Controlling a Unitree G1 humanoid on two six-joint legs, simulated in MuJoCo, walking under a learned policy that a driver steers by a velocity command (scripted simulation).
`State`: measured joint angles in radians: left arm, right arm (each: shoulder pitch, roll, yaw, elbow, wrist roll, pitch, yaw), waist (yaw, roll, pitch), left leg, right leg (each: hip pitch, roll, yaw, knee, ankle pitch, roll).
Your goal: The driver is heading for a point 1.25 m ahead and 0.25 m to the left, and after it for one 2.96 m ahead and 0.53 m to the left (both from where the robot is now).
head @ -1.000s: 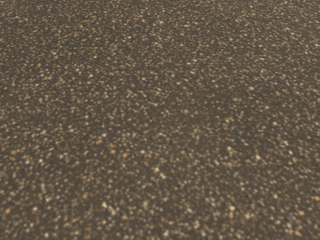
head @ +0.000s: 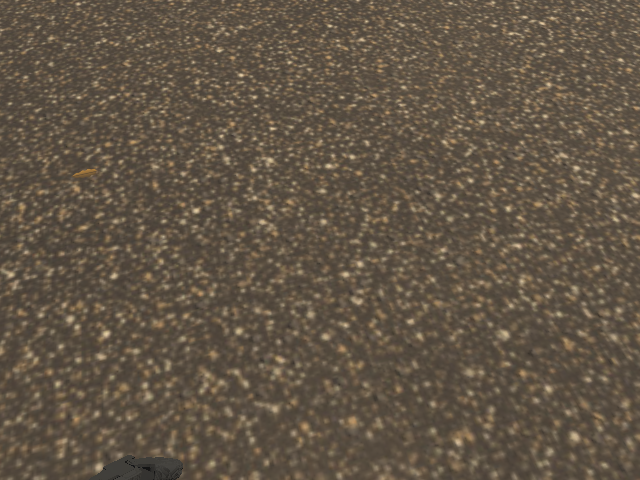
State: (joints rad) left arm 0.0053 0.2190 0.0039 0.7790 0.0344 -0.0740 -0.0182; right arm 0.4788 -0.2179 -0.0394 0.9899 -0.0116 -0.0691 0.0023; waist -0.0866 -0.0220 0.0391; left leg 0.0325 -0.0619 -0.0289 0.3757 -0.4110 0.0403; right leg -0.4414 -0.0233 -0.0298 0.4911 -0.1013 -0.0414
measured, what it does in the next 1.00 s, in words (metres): walks ahead, turning left: left foot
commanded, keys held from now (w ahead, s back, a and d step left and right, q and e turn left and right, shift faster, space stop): w+q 0.56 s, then w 0.16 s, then w+e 0.28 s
